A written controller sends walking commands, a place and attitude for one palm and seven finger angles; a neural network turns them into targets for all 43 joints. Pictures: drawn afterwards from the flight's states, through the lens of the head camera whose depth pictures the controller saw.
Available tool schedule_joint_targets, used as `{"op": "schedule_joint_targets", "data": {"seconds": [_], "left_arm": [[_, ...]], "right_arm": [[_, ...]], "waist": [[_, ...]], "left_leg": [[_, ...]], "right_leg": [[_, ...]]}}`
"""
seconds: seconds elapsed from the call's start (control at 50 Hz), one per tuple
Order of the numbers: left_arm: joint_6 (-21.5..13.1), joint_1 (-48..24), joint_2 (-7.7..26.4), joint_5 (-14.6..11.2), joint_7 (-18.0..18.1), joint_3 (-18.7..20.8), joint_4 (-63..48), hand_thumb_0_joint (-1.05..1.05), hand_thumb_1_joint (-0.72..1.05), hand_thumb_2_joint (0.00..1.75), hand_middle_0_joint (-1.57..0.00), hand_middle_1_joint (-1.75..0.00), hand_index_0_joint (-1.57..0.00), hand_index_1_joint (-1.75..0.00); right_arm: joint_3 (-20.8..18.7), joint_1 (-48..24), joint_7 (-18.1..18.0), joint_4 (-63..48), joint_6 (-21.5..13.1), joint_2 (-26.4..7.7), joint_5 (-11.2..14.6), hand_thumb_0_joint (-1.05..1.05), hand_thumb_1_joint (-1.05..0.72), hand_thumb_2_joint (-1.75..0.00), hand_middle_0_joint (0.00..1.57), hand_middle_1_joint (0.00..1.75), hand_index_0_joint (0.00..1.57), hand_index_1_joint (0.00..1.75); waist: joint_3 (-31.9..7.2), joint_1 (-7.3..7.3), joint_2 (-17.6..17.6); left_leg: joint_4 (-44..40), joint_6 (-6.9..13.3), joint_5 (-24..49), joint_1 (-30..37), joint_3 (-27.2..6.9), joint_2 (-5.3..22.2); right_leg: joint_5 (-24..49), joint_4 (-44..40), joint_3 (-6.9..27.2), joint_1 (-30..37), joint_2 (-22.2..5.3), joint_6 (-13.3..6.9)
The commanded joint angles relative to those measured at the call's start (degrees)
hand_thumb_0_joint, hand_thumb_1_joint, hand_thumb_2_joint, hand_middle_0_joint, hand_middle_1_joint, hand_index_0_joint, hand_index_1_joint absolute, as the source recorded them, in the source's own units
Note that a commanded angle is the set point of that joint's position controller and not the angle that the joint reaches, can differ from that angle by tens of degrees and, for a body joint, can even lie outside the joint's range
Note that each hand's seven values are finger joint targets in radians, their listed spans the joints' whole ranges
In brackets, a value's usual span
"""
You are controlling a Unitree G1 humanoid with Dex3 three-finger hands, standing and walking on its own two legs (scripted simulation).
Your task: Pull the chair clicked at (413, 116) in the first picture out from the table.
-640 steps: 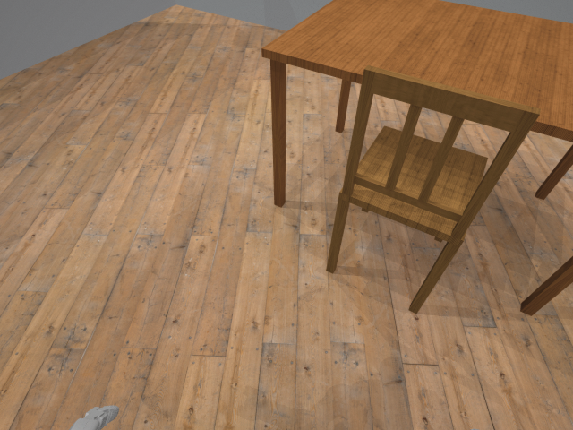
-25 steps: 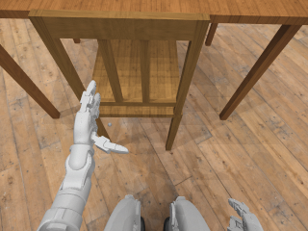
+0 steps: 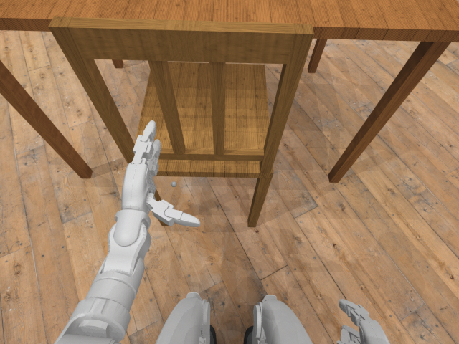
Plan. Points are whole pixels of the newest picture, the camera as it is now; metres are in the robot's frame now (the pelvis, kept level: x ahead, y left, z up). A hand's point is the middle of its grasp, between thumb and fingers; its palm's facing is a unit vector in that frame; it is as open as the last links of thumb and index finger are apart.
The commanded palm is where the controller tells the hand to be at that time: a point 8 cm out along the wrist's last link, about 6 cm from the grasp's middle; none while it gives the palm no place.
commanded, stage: aim the fingers beside a spindle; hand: left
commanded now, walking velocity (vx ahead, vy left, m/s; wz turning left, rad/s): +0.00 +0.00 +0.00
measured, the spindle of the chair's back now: (170, 113) +0.54 +0.13 +0.02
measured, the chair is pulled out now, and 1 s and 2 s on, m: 0.00 0.00 0.00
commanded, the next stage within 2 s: push the fingers through the gap in 0.34 s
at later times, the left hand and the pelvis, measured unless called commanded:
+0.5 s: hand (171, 177) +0.39 +0.11 +0.02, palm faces +0.01 -1.00 -0.04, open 16.9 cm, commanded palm +0.37 +0.17 +0.02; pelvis +0.01 -0.01 +0.00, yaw -1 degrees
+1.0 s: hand (175, 155) +0.44 +0.11 +0.01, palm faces -0.01 -1.00 -0.04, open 16.9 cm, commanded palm +0.42 +0.16 +0.02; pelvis +0.00 +0.00 +0.00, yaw -1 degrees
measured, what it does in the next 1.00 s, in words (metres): stands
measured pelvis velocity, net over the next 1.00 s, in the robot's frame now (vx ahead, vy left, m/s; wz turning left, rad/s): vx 0.00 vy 0.00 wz -0.02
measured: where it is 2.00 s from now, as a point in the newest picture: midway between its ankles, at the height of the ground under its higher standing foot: outside the picture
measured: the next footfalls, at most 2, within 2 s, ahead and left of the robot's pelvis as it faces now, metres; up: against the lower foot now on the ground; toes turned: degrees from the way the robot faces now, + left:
none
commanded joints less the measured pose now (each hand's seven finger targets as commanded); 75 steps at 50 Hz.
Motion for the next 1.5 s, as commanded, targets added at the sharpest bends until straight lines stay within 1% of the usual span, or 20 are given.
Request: {"op": "schedule_joint_targets", "data": {"seconds": [0.0,0.04,0.08,0.18,0.2,0.24,0.38,0.42,0.46,0.52,0.58,0.66,0.78,0.92,1.1,1.2,1.22,1.32,1.38,1.48], "left_arm": [[-5.3,-14.2,9.3,-0.4,0.7,6.0,-15.7,0.00,-0.50,0.30,-0.06,-0.08,-0.06,-0.08],[-7.3,-16.0,8.4,-0.4,1.3,4.7,-21.6,0.00,-0.50,0.30,-0.06,-0.08,-0.06,-0.08],[-8.0,-15.0,8.4,-0.1,1.8,3.9,-22.9,0.00,-0.50,0.30,-0.06,-0.08,-0.06,-0.08],[-4.7,-13.6,2.6,1.2,0.8,-1.1,-9.9,0.00,-0.50,0.30,-0.06,-0.08,-0.06,-0.08],[-3.7,-12.1,2.0,1.0,0.4,-1.0,-7.1,0.00,-0.50,0.30,-0.06,-0.08,-0.06,-0.08],[-2.7,-13.2,2.6,0.3,-0.3,-0.1,-5.3,0.00,-0.50,0.30,-0.06,-0.08,-0.06,-0.08],[-7.7,-16.3,12.1,-0.6,1.9,8.2,-21.5,0.00,-0.50,0.30,-0.06,-0.08,-0.06,-0.08],[-7.9,-13.0,11.2,0.1,2.2,7.6,-20.2,0.00,-0.50,0.30,-0.06,-0.08,-0.06,-0.08],[-6.8,-14.2,8.4,0.7,1.8,4.8,-14.2,0.00,-0.50,0.30,-0.06,-0.08,-0.06,-0.08],[-4.6,-16.2,7.8,0.5,-0.3,4.2,-6.8,0.00,-0.50,0.30,-0.06,-0.08,-0.06,-0.08],[-3.5,-20.2,5.8,-1.0,-2.5,2.3,-7.5,0.00,-0.50,0.30,-0.06,-0.08,-0.06,-0.08],[-4.5,-23.7,9.0,-2.4,-2.8,5.4,-10.8,0.00,-0.50,0.30,-0.06,-0.08,-0.06,-0.08],[-6.4,-26.7,11.7,0.5,0.4,8.6,-5.4,0.00,-0.50,0.30,-0.06,-0.08,-0.06,-0.08],[-4.4,-26.6,9.5,1.0,0.4,7.7,-0.5,0.00,-0.50,0.30,-0.06,-0.08,-0.06,-0.08],[-7.9,-38.3,9.5,1.7,1.8,7.5,-0.7,0.00,-0.50,0.30,-0.06,-0.08,-0.06,-0.08],[-7.0,-38.7,12.3,3.6,2.5,10.6,8.1,0.00,-0.50,0.30,-0.06,-0.08,-0.06,-0.08],[-6.8,-39.0,11.4,3.7,2.4,10.0,8.9,0.00,-0.50,0.30,-0.06,-0.08,-0.06,-0.08],[-7.7,-42.4,17.5,2.7,1.8,15.1,8.2,0.00,-0.50,0.30,-0.06,-0.08,-0.06,-0.08],[-8.7,-45.1,13.5,3.3,1.1,11.3,7.6,0.00,-0.50,0.30,-0.06,-0.08,-0.06,-0.08],[-8.5,-48.3,14.7,3.7,1.0,11.9,13.0,0.00,-0.50,0.30,-0.06,-0.08,-0.06,-0.08]], "right_arm": [[-3.2,2.5,-0.9,-7.4,-2.0,-8.0,-0.2,0.00,-0.90,-0.90,0.20,0.30,0.20,0.30],[-3.3,2.5,-0.8,-7.5,-2.5,-7.3,-0.5,0.00,-0.90,-0.90,0.20,0.30,0.20,0.30],[-3.2,2.9,-0.7,-7.4,-2.7,-7.4,-0.6,0.00,-0.90,-0.90,0.20,0.30,0.20,0.30],[-3.3,3.5,-0.6,-5.6,-2.2,-8.0,-0.2,0.00,-0.90,-0.90,0.20,0.30,0.20,0.30],[-3.3,3.4,-0.4,-5.6,-2.0,-8.2,-0.1,0.00,-0.90,-0.90,0.20,0.30,0.20,0.30],[-3.2,3.1,-0.5,-5.8,-1.6,-8.5,0.2,0.00,-0.90,-0.90,0.20,0.30,0.20,0.30],[-3.3,3.7,-1.0,-7.4,-2.5,-7.5,-0.7,0.00,-0.90,-0.90,0.20,0.30,0.20,0.30],[-3.1,3.7,-0.6,-7.1,-2.5,-6.9,-0.7,0.00,-0.90,-0.90,0.20,0.30,0.20,0.30],[-3.0,3.9,-0.5,-5.7,-2.3,-7.2,-0.6,0.00,-0.90,-0.90,0.20,0.30,0.20,0.30],[-2.9,4.1,-0.8,-4.9,-2.1,-8.0,-0.1,0.00,-0.90,-0.90,0.20,0.30,0.20,0.30],[-3.1,4.5,-1.1,-5.5,-2.5,-8.3,0.3,0.00,-0.90,-0.90,0.20,0.30,0.20,0.30],[-3.4,5.4,-1.5,-4.7,-3.0,-8.4,0.0,0.00,-0.90,-0.90,0.20,0.30,0.20,0.30],[-3.3,6.5,-0.8,-3.6,-3.0,-8.4,-0.8,0.00,-0.90,-0.90,0.20,0.30,0.20,0.30],[-3.6,7.6,0.1,-4.1,-1.4,-8.7,-0.8,0.00,-0.90,-0.90,0.20,0.30,0.20,0.30],[-3.7,9.4,0.0,-1.9,-1.7,-8.6,-1.4,0.00,-0.90,-0.90,0.20,0.30,0.20,0.30],[-3.5,10.7,0.4,-1.4,-0.7,-9.0,-1.8,0.00,-0.90,-0.90,0.20,0.30,0.20,0.30],[-3.5,10.7,0.6,-1.6,-0.5,-8.9,-1.8,0.00,-0.90,-0.90,0.20,0.30,0.20,0.30],[-3.3,11.6,0.4,-2.1,0.1,-9.1,-2.0,0.00,-0.90,-0.90,0.20,0.30,0.20,0.30],[-3.2,11.8,0.7,-2.1,0.1,-8.5,-2.1,0.00,-0.90,-0.90,0.20,0.30,0.20,0.30],[-3.4,13.2,0.8,-0.5,0.6,-9.4,-2.2,0.00,-0.90,-0.90,0.20,0.30,0.20,0.30]], "waist": [[-25.6,0.17,0.0],[-29.6,0.13,3.9],[-29.8,-0.52,3.6],[-19.3,-3.80,-3.3],[-18.1,-3.16,-3.1],[-17.7,-3.25,-4.5],[-32.1,0.51,2.0],[-30.1,0.33,1.5],[-23.9,-2.49,-3.1],[-18.3,-3.71,-4.2],[-21.5,-3.95,-1.3],[-27.4,-3.14,0.2],[-25.5,-3.26,1.3],[-26.5,-3.67,-0.3],[-28.3,-5.77,2.4],[-25.3,-5.77,0.9],[-25.6,-5.83,1.1],[-29.8,-5.16,1.0],[-30.1,-6.64,3.0],[-27.2,-8.28,1.7]], "left_leg": [[-8.4,-2.6,15.7,15.6,-5.7,0.4],[-8.4,-3.3,20.6,21.1,-6.2,0.9],[-8.3,-3.6,23.2,23.1,-7.2,1.3],[-8.5,-2.5,15.0,15.5,-7.0,1.3],[-8.7,-2.5,13.4,14.2,-6.7,1.0],[-8.6,-2.2,11.4,12.2,-6.1,0.6],[-7.3,-2.7,22.6,18.5,-5.1,0.5],[-7.8,-2.8,23.4,18.5,-5.1,0.7],[-7.0,-2.2,19.3,14.1,-5.1,0.9],[-7.0,-2.1,12.7,9.2,-4.8,0.6],[-7.5,-2.0,14.1,12.8,-5.1,0.5],[-7.4,-2.5,19.7,17.4,-5.8,0.9],[-6.8,-2.7,19.8,15.5,-6.1,0.8],[-7.5,-2.8,20.4,16.1,-6.1,1.0],[-7.1,-3.4,21.3,19.9,-7.7,1.7],[-7.3,-3.0,17.9,15.5,-7.2,1.3],[-7.2,-2.9,17.6,15.5,-7.1,1.2],[-6.1,-2.6,19.9,13.9,-6.0,1.0],[-5.9,-2.6,21.0,16.1,-6.6,1.3],[-5.6,-2.2,17.6,14.3,-6.8,1.4]], "right_leg": [[15.1,-9.2,6.9,13.7,-0.8,1.3],[18.6,-8.3,6.5,13.6,-0.8,1.2],[19.9,-7.8,5.9,12.6,-0.4,1.3],[14.3,-9.7,5.5,9.4,-0.3,1.8],[12.7,-10.0,5.5,9.1,-0.4,1.7],[11.3,-10.9,6.1,9.9,-0.5,1.7],[23.2,-7.8,7.7,18.1,-0.6,1.6],[24.1,-8.1,7.4,18.4,-0.6,1.6],[21.4,-9.0,7.4,15.9,-0.5,2.1],[14.9,-10.7,8.1,13.4,-0.6,2.2],[15.3,-11.0,7.9,13.2,-0.6,1.9],[19.7,-9.7,7.0,14.1,-0.4,1.8],[18.5,-7.7,6.3,10.7,0.0,1.7],[19.4,-8.3,6.0,11.2,0.2,1.8],[17.6,-7.5,5.5,6.5,0.3,1.9],[15.3,-7.6,5.5,6.2,0.4,1.8],[15.1,-7.9,5.6,6.3,0.4,1.7],[19.0,-7.5,6.9,10.9,0.4,1.8],[19.5,-7.2,6.5,8.8,0.6,1.8],[16.0,-8.3,6.5,6.4,0.7,2.0]]}}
